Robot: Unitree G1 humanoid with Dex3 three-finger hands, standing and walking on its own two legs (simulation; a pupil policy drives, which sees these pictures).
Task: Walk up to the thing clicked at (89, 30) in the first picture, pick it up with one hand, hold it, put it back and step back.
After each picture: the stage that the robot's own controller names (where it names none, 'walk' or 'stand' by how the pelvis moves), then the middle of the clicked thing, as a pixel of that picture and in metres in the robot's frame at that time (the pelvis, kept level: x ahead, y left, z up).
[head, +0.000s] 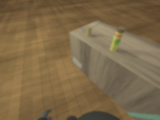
stand; (89, 31) +1.07 +0.04 -0.03
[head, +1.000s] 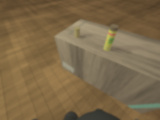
walk; (77, 32) +0.96 +0.15 -0.01
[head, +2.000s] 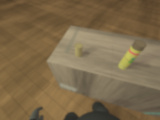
walk; (78, 50) +0.60 +0.10 -0.01
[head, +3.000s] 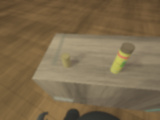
stand; (66, 60) +0.47 +0.22 +0.00
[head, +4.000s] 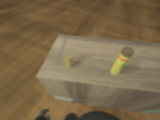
stand; (69, 61) +0.49 +0.19 -0.03
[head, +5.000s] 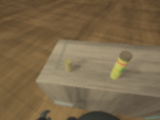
stand; (68, 65) +0.47 +0.19 -0.03
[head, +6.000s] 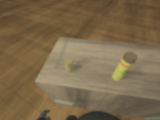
stand; (69, 65) +0.45 +0.19 -0.03
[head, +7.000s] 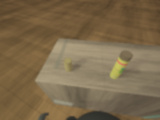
stand; (68, 65) +0.47 +0.20 -0.03
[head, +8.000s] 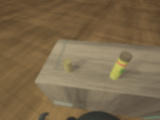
stand; (68, 65) +0.46 +0.20 -0.03
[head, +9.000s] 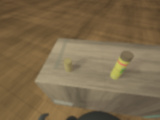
rise first; (68, 65) +0.46 +0.20 -0.03
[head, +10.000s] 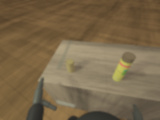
rise first; (70, 66) +0.46 +0.21 -0.03
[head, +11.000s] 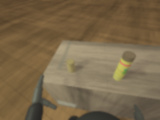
go down; (71, 66) +0.47 +0.20 -0.03
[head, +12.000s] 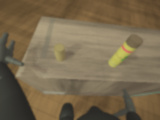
go down; (60, 53) +0.48 +0.19 +0.03
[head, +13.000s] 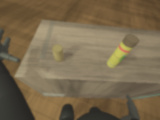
go down; (58, 53) +0.48 +0.20 +0.04
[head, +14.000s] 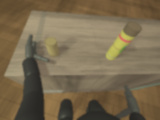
close in; (52, 47) +0.49 +0.21 +0.07
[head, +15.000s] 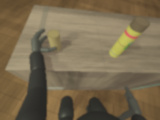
close; (55, 41) +0.52 +0.19 +0.09
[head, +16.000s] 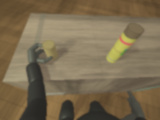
lift; (50, 50) +0.47 +0.22 +0.07
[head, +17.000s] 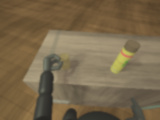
lift; (65, 61) +0.43 +0.18 +0.04
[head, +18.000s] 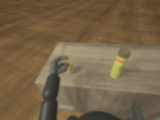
close; (69, 67) +0.45 +0.19 +0.00
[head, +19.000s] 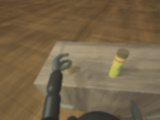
close; (68, 67) +0.45 +0.19 -0.01
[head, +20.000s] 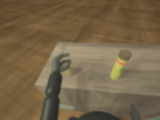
stand; (69, 69) +0.44 +0.18 -0.02
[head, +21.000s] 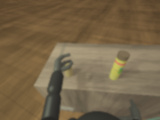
stand; (68, 70) +0.44 +0.19 -0.02
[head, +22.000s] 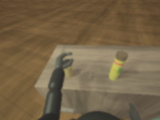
stand; (68, 70) +0.44 +0.19 -0.02
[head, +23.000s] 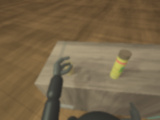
stand; (69, 68) +0.44 +0.18 -0.02
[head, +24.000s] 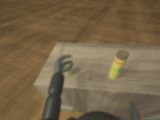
close; (68, 69) +0.45 +0.19 -0.02
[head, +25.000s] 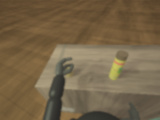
stand; (68, 70) +0.44 +0.19 -0.02
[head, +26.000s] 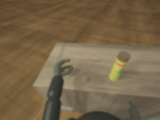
close; (68, 70) +0.43 +0.19 -0.02
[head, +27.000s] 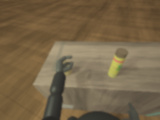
stand; (67, 68) +0.45 +0.19 -0.02
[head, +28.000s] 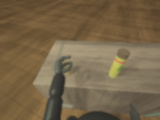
stand; (68, 68) +0.44 +0.19 -0.02
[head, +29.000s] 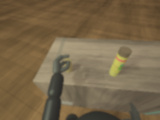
stand; (68, 65) +0.45 +0.19 -0.02
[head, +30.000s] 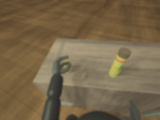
stand; (68, 66) +0.45 +0.19 -0.02
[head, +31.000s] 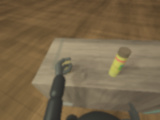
stand; (67, 66) +0.44 +0.19 -0.02
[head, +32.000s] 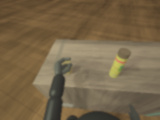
stand; (67, 67) +0.44 +0.19 -0.02
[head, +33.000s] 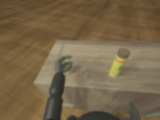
stand; (68, 67) +0.45 +0.19 -0.02
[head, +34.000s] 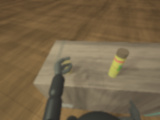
close; (68, 67) +0.45 +0.19 -0.02
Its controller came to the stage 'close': yes
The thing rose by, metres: 0.00
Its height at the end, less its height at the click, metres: +0.00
